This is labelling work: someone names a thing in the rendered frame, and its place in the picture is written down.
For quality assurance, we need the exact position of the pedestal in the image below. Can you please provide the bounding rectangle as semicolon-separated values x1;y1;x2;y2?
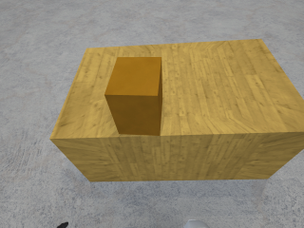
49;39;304;182

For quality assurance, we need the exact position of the carton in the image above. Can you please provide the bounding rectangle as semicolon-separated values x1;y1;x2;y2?
104;57;162;136

